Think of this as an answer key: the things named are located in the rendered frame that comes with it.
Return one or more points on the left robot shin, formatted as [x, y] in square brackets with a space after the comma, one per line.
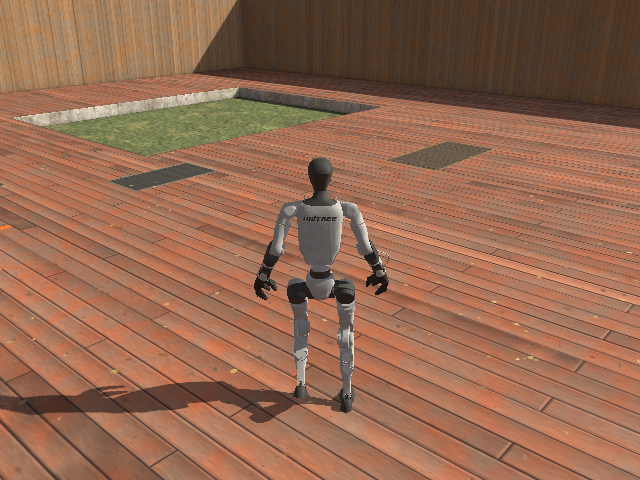
[300, 354]

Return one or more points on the left robot forearm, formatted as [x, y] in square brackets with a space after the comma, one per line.
[267, 265]

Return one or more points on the right robot forearm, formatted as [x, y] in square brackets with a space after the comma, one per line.
[375, 262]

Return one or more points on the robot left upper arm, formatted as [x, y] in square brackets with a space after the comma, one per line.
[288, 210]

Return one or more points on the left robot hand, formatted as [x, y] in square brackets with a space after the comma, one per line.
[264, 284]

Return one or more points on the right robot hand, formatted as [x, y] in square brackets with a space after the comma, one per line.
[376, 280]

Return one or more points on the robot right upper arm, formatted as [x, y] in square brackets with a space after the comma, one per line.
[351, 211]

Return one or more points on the right robot shin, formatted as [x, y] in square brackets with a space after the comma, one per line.
[346, 366]

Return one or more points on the robot shin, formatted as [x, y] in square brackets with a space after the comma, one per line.
[300, 354]
[346, 366]

